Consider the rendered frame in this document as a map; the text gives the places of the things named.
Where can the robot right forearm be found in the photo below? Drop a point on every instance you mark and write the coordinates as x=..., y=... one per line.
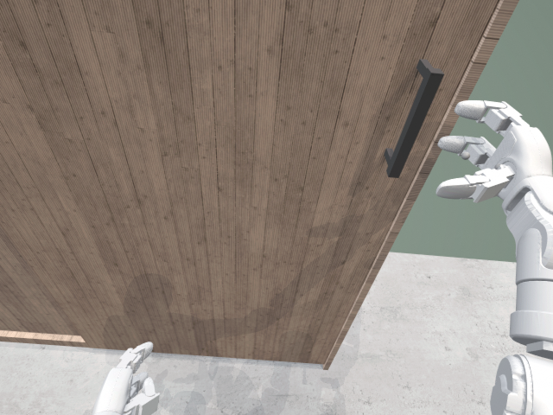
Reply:
x=529, y=216

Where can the robot left hand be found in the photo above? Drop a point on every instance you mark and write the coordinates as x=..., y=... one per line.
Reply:
x=119, y=388

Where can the handle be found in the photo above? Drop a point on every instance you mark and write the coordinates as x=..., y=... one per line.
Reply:
x=432, y=78

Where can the robot right hand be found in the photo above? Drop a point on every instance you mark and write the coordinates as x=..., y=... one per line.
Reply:
x=523, y=152

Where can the wardrobe door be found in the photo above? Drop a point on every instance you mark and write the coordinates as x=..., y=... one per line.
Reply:
x=210, y=175
x=25, y=303

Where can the right robot upper arm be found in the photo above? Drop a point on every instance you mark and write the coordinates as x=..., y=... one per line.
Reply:
x=523, y=386

